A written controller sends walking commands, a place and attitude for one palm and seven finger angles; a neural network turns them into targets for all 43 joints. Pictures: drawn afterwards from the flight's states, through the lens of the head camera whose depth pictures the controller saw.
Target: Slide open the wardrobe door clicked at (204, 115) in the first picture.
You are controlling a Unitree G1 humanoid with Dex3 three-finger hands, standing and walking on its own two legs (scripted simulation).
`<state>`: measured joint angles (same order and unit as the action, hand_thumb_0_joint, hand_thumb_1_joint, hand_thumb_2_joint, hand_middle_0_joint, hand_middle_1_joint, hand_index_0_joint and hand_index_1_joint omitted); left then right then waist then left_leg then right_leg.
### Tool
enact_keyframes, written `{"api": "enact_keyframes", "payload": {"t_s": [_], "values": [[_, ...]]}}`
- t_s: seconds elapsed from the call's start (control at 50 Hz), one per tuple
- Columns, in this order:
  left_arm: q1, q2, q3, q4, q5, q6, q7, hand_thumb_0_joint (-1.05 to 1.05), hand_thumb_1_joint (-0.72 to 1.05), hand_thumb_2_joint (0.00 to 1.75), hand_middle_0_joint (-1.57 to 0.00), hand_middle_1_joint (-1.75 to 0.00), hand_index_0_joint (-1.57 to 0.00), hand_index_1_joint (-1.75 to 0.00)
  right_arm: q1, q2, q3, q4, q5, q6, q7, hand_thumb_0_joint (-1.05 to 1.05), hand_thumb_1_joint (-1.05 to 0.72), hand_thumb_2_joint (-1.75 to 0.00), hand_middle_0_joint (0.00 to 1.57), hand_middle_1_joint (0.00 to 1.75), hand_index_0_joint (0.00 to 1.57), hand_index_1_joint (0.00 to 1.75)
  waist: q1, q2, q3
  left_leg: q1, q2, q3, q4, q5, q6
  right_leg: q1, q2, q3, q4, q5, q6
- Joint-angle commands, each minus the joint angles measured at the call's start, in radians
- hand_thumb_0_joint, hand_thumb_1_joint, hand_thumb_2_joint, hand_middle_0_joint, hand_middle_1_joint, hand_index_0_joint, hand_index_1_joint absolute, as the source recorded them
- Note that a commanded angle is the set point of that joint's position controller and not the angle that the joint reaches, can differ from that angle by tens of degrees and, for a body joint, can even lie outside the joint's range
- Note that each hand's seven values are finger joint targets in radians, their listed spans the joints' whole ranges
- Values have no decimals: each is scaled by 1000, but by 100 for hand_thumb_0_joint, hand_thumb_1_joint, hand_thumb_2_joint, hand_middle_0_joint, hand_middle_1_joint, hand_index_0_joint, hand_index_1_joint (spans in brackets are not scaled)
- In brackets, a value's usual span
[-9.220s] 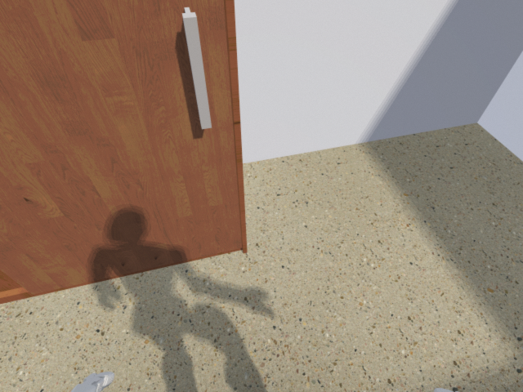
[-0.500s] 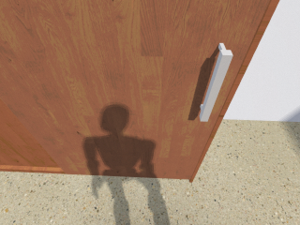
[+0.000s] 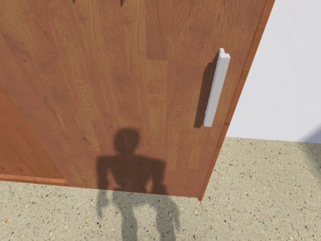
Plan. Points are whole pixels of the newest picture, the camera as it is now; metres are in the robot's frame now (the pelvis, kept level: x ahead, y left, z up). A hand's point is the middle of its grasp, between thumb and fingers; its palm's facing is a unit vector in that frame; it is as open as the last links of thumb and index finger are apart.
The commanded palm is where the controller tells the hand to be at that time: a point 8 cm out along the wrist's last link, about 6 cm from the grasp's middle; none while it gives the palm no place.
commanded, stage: come to a stop and stand still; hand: right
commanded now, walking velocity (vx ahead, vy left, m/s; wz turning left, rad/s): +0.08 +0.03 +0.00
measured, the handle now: (214, 90) +0.54 -0.13 +0.12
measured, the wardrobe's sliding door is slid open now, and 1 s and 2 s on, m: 0.00 0.00 0.00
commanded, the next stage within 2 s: look again from close up in 0.12 s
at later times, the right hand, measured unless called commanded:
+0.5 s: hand out of the picture +0.00 -0.17 -0.18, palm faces +0.05 +0.99 -0.11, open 7.4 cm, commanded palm none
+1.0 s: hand out of the picture -0.01 -0.18 -0.17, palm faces +0.03 +0.99 -0.14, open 7.4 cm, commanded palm none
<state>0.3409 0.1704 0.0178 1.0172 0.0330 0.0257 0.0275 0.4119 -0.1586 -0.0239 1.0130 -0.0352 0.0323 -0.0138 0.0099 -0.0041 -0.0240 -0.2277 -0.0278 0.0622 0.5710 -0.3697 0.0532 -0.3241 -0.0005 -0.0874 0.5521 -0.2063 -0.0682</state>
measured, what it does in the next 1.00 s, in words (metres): stands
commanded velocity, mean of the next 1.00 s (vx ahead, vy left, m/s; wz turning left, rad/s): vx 0.00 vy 0.00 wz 0.00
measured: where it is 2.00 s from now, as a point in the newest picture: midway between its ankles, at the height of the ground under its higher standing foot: outside the picture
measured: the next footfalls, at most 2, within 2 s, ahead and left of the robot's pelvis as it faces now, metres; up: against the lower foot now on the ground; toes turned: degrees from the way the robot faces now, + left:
none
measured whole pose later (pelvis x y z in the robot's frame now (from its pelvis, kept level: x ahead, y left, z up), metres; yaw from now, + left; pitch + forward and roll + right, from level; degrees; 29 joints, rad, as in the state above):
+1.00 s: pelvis +0.01 -0.03 +0.01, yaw +0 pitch -2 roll +0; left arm 0.31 0.12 -0.02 1.12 0.01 -0.02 0.03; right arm 0.35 -0.12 0.01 1.09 -0.01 -0.01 -0.04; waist 0.00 0.02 0.03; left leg -0.16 0.03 0.05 0.44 -0.25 -0.01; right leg -0.19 0.03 -0.09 0.44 -0.22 -0.06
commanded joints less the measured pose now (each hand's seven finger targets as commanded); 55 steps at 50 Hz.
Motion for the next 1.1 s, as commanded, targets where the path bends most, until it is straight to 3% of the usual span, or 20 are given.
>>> {"api": "enact_keyframes", "payload": {"t_s": [0.0, 0.02, 0.04, 0.06, 0.08, 0.14, 0.18, 0.2, 0.22, 0.24, 0.26, 0.28, 0.36, 0.4, 0.54, 0.78, 1.04, 1.08], "values": [[-59, 56, 19, -100, -11, -11, -2, 0, 90, 90, -20, -30, -20, -30, 186, -112, -26, -10, 0, -27, -21, 0, -90, -90, 20, 30, 20, 30, -63, 287, 181, 33, 288, -456, -445, -466, 137, -335, 17, 23, 139, -294, 46], [-81, 70, 24, -98, -10, -12, -10, 0, 90, 90, -20, -30, -20, -30, 104, -104, -20, -32, 10, -41, -33, 0, -90, -90, 20, 30, 20, 30, -40, 229, 226, -119, 350, -495, -514, -429, 172, -261, -10, 65, 325, -244, 32], [-32, 62, 26, -79, -10, -16, -16, 0, 90, 90, -20, -30, -20, -30, 32, -86, -17, -48, 13, -53, -37, 0, -90, -90, 20, 30, 20, 30, 13, 152, 205, -127, 318, -425, -490, -288, 169, -228, -25, 84, 397, -185, 28], [3, 35, 18, -58, -12, -19, -19, 0, 90, 90, -20, -30, -20, -30, 22, -87, -19, -53, 17, -62, -38, 0, -90, -90, 20, 30, 20, 30, 26, 82, 165, -119, 303, -387, -471, -203, 167, -187, -27, 68, 413, -162, 33], [27, 21, 15, -47, -15, -21, -25, 0, 90, 90, -20, -30, -20, -30, -11, -98, -17, -56, 14, -64, -36, 0, -90, -90, 20, 30, 20, 30, 42, 46, 144, -138, 275, -299, -443, -143, 152, -141, -32, 52, 368, -157, 39], [40, -4, 3, -39, -18, -33, -17, 0, 90, 90, -20, -30, -20, -30, 17, -94, -12, -29, 8, -60, -31, 0, -90, -90, 20, 30, 20, 30, 20, 75, 126, -161, 215, -207, -366, -79, 116, 22, -16, 17, 100, -122, 56], [74, -11, -8, -10, -21, -49, -9, 0, 90, 90, -20, -30, -20, -30, 44, -78, -3, -1, 12, -52, -26, 0, -90, -90, 20, 30, 20, 30, 15, 59, 111, -167, 162, -157, -268, -61, 65, 144, -10, 22, -91, -61, 64], [107, 23, -5, -3, -20, -61, -2, 0, 90, 90, -20, -30, -20, -30, 65, -51, 4, 4, 14, -50, -23, 0, -90, -90, 20, 30, 20, 30, 16, -28, 86, -170, 129, -136, -176, -17, 36, 186, -69, 101, -166, -44, 53], [110, 75, 3, -3, -16, -67, 6, 0, 90, 90, -20, -30, -20, -30, 98, -23, 12, 7, 19, -47, -17, 0, -90, -90, 20, 30, 20, 30, -5, -161, 68, -173, 78, -80, -104, -3, -2, 168, -198, 263, -235, -54, 5], [98, 112, 8, -12, -14, -62, 14, 0, 90, 90, -20, -30, -20, -30, 100, -12, 15, 8, 16, -49, -15, 0, -90, -90, 20, 30, 20, 30, -17, -166, 77, -115, 60, -24, -79, 0, -24, 95, -273, 339, -284, -43, -50], [61, 117, 11, -17, -13, -58, 20, 0, 90, 90, -20, -30, -20, -30, 96, -10, 15, 9, 10, -48, -14, 0, -90, -90, 20, 30, 20, 30, -34, -100, 86, -64, 60, -27, -85, 25, -28, 42, -272, 330, -281, -42, -67], [40, 94, 4, -4, -17, -62, 21, 0, 90, 90, -20, -30, -20, -30, 72, -10, 16, 27, 8, -43, -15, 0, -90, -90, 20, 30, 20, 30, -32, -132, 106, -37, 68, -27, -87, 65, -29, 24, -224, 289, -287, -15, -53], [40, 55, -12, 14, -27, -72, 21, 0, 90, 90, -20, -30, -20, -30, 73, -22, 22, 53, 16, -53, -17, 0, -90, -90, 20, 30, 20, 30, -37, -37, 79, 59, 104, -60, -158, 220, -27, 44, -149, 179, -213, 157, -14], [45, 55, -12, 26, -27, -72, 21, 0, 90, 90, -20, -30, -20, -30, 65, -22, 20, 56, 19, -52, -20, 0, -90, -90, 20, 30, 20, 30, -32, -12, 71, 68, 114, -65, -164, 236, -28, 61, -133, 156, -196, 161, -1], [40, 48, -14, 47, -23, -59, 13, 0, 90, 90, -20, -30, -20, -30, 27, -32, 19, 51, 20, -46, -24, 0, -90, -90, 20, 30, 20, 30, -23, -6, 126, 50, 122, -77, -189, 179, -20, 26, -115, 155, -238, -17, 14], [42, 48, -15, 67, -25, -61, 9, 0, 90, 90, -20, -30, -20, -30, 12, -44, 20, 46, 21, -52, -30, 0, -90, -90, 20, 30, 20, 30, -17, 12, 71, 63, 134, -88, -191, 241, -23, 101, -110, 135, -213, 111, 16], [29, 46, -16, 77, -25, -52, 7, 0, 90, 90, -20, -30, -20, -30, 21, -36, 25, 61, 20, -50, -30, 0, -90, -90, 20, 30, 20, 30, -12, -11, 131, 16, 130, -100, -217, 170, -21, 87, -106, 141, -252, -21, 24], [29, 45, -16, 77, -26, -51, 6, 0, 90, 90, -20, -30, -20, -30, 23, -37, 26, 62, 18, -53, -30, 0, -90, -90, 20, 30, 20, 30, -12, 10, 129, 22, 132, -103, -223, 175, -21, 83, -105, 135, -249, -22, 24]]}}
